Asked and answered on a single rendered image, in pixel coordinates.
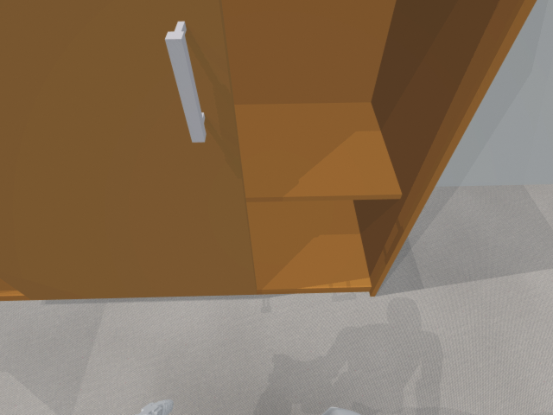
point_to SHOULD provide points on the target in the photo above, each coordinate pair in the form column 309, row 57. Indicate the handle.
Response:
column 181, row 64

